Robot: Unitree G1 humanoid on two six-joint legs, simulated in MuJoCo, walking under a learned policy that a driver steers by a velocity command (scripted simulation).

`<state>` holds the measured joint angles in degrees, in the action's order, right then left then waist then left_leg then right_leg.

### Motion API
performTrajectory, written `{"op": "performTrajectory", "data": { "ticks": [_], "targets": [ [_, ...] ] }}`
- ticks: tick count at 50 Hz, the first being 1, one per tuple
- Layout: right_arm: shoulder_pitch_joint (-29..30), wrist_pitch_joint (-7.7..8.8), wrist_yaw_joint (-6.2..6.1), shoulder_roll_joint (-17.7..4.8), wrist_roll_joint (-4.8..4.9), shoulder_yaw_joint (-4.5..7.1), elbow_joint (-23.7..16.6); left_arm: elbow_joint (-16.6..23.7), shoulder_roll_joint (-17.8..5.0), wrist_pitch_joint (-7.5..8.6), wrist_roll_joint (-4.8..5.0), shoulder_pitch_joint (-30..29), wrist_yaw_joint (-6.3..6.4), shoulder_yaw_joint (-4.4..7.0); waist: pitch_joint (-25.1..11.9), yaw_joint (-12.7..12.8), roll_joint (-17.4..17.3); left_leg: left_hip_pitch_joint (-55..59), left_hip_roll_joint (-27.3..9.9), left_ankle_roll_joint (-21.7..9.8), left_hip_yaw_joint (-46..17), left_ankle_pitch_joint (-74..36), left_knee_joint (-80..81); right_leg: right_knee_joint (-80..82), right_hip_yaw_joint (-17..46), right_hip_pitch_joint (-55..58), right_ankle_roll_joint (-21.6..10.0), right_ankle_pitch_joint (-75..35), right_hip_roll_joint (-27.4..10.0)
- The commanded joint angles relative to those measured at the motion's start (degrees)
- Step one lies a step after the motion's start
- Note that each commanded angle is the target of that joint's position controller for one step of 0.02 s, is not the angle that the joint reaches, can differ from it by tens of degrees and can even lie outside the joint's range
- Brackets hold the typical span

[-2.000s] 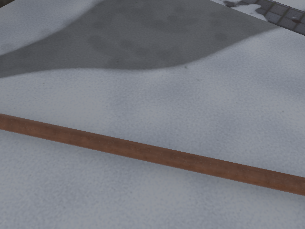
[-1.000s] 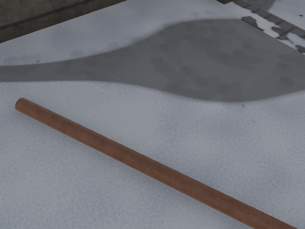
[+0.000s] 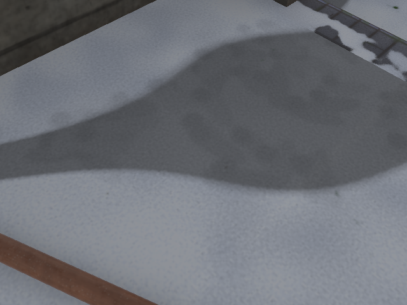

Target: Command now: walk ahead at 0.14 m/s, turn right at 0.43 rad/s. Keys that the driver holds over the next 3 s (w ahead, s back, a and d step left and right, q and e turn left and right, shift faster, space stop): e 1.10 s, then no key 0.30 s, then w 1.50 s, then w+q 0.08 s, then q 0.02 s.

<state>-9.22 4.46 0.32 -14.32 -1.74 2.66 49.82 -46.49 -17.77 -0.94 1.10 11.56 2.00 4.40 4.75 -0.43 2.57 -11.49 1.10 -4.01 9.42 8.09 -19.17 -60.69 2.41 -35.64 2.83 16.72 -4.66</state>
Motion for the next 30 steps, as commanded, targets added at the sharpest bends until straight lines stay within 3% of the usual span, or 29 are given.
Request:
{"op": "performTrajectory", "data": {
  "ticks": [1,4,6,10,12,13,14,15,16,17,18,19,21,24,30],
  "targets": [
    [5.21,-0.43,-1.56,-8.37,0.32,1.69,-4.31,3.34,-3.14,-0.84,-0.35,4.27,-0.39,0.98,-6.61,1.97,-7.27,1.21,-16.83,-9.13,-4.44,-23.58,6.41,3.68,0.08,4.51,0.39,-5.61,-2.42],
    [2.48,-2.58,-2.25,-9.7,1.29,2.13,-3.71,7.18,-3.18,-0.8,-0.23,-3.08,-1.5,1.02,-5.42,-1.06,-5.17,10.61,-17.69,-8.3,-4.76,-23.22,4.25,10.35,-1.23,-0.28,-0.45,-1.89,-1.52],
    [-1.06,-4.22,-2.56,-11.82,1.81,2.87,-3.21,9.56,-1.6,-0.73,0.02,-7.13,-2.42,0.55,-7.33,-3.02,-4.91,18.37,-19.79,-7.95,-5.89,-27.22,1.8,15.65,-2.56,-1.41,-0.35,-0.01,-0.33],
    [2.18,-5.7,-2.17,-13.02,2.56,3.56,-4.37,10.53,-1.9,-1.59,0.55,-5.43,-3.81,0.94,-8.6,-1.13,-10.13,17.16,-20.42,-6.41,-4.03,-32.46,-3.16,24.97,-6.69,7.63,-1.49,2.14,2.51],
    [2.81,-5.54,-2.07,-12.15,3.72,3.57,-4.19,9.26,-3.55,-1.47,0.1,-0.31,-3.74,1.98,-10.2,2.21,-9.15,13.63,-16.85,-2.03,-0.11,-34.21,-12.43,39.36,-8.28,18.64,-4.8,-10.47,5.3],
    [0.83,-4.84,-1.68,-10.78,2.95,3.29,-3.71,8.62,-8.14,-1.41,-0.44,3.75,-2.49,3.55,-13.43,3.62,-4.03,3.84,-13.44,2.63,1.86,-26.31,-22.0,40.93,-2.02,32.04,-8.13,-27.55,2.34],
    [3.46,-3.69,-0.84,-6.28,-0.36,1.7,-7.16,9.07,-16.35,-1.58,-1.79,6.63,-0.89,5.32,-17.58,2.89,12.95,-17.55,-5.99,7.7,3.2,16.06,-40.57,33.17,17.42,48.26,-17.06,-65.95,-13.29],
    [5.46,-3.01,-0.28,-7.16,-0.13,1.83,-7.73,10.47,-14.29,-0.93,-2.86,6.6,-1.31,4.46,-24.24,5.33,9.22,-25.1,-1.23,9.51,-7.48,33.2,-52.93,33.97,25.54,49.5,-27.75,-66.24,-20.62],
    [7.33,-3.04,0.12,-9.3,1.75,2.57,-7.41,10.91,-12.16,-0.11,-2.21,4.32,-1.88,3.89,-20.82,5.46,3.09,-27.67,-3.07,9.09,-11.61,31.67,-55.88,35.19,20.5,46.68,-25.9,-59.6,-17.51],
    [7.87,-3.13,-0.23,-8.99,2.53,2.62,-7.36,10.9,-10.72,0.59,-1.14,0.59,-1.64,3.73,-15.14,3.6,2.07,-29.57,-4.06,8.33,-12.18,26.85,-52.74,35.8,15.99,42.73,-21.6,-50.68,-13.11],
    [8.17,-3.35,-1.04,-8.97,1.95,2.7,-6.88,11.15,-9.19,0.71,-0.28,-2.02,-1.34,3.36,-11.46,2.43,0.19,-29.78,-4.47,8.38,-12.16,22.75,-48.51,36.85,14.14,38.5,-18.61,-44.26,-10.33],
    [8.07,-3.65,-1.66,-9.85,1.4,3.02,-7.16,11.37,-8.91,0.52,0.07,-3.66,-0.92,3.17,-9.81,1.07,1.3,-27.18,-4.36,8.74,-12.18,19.65,-45.4,37.95,13.39,34.33,-17.59,-41.17,-8.97],
    [5.85,-3.98,-1.94,-8.51,1.41,2.72,-6.85,11.86,-9.75,-0.08,-0.93,-4.18,-0.41,3.33,-10.43,-0.29,3.95,-21.99,-2.19,9.78,-11.12,16.78,-41.28,38.7,12.75,30.4,-17.76,-41.11,-7.6],
    [5.49,-4.28,-2.13,-7.24,1.66,2.18,-6.75,12.29,-10.15,-0.69,-0.69,-4.27,0.11,3.49,-11.12,0.15,4.43,-16.26,-0.65,10.52,-11.05,14.3,-32.04,37.79,12.47,27.06,-16.52,-37.7,-6.08],
    [6.42,-3.77,-1.07,-8.93,1.93,2.71,-8.07,12.7,-10.93,-1.45,-0.71,-4.72,0.34,3.33,-10.79,1.32,8.4,-10.15,0.87,8.72,-12.83,11.04,-19.14,36.43,20.84,25.67,-13.93,-25.07,-5.86]
  ]
}}
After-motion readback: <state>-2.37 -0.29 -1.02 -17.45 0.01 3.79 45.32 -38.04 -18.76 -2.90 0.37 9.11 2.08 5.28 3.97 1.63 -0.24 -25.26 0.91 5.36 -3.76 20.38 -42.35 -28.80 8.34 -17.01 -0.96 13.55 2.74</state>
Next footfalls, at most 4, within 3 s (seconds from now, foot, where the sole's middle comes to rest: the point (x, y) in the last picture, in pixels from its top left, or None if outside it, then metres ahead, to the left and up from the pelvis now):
0.04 right None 0.10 -0.14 -0.78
0.68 left None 0.21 0.08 -0.78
1.08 right None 0.06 -0.13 -0.78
1.52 left None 0.18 0.07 -0.78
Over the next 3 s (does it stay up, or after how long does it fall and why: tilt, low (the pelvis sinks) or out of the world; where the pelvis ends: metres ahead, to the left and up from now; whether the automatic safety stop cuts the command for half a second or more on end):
stays up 0.52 -0.56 -0.01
